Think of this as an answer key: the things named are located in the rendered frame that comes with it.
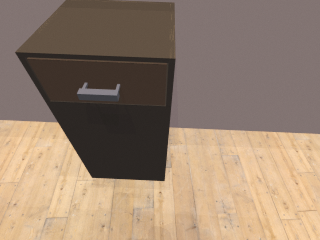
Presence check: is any handle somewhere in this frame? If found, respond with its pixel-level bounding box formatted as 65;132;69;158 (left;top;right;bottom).
77;82;121;102

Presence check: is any cabinet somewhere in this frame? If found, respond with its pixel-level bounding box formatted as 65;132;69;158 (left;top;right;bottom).
15;0;176;181

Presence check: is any drawer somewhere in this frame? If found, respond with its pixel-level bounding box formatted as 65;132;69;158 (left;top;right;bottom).
27;57;167;106

